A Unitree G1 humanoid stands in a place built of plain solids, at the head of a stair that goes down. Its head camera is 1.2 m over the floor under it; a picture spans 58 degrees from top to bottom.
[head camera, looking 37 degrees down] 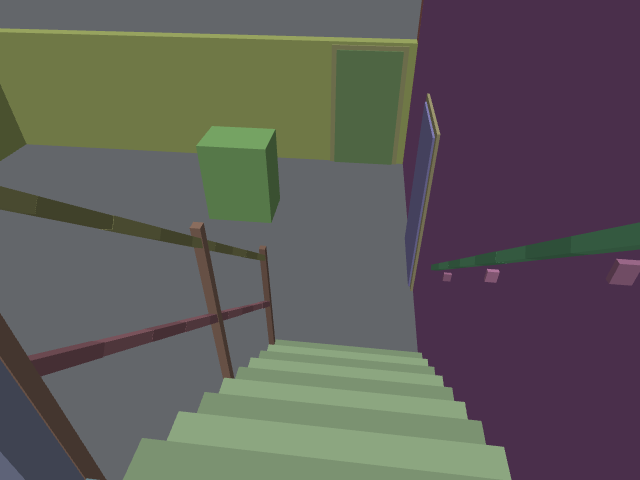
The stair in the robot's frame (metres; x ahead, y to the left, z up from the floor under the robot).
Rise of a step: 0.20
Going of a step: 0.22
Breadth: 1.28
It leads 7 degrees to the right of straight ahead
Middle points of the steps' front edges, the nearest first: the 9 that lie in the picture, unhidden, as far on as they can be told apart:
0.69 -0.04 -0.20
0.91 -0.06 -0.40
1.13 -0.09 -0.60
1.35 -0.11 -0.80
1.57 -0.14 -1.00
1.79 -0.16 -1.20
2.01 -0.19 -1.40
2.23 -0.22 -1.60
2.45 -0.24 -1.80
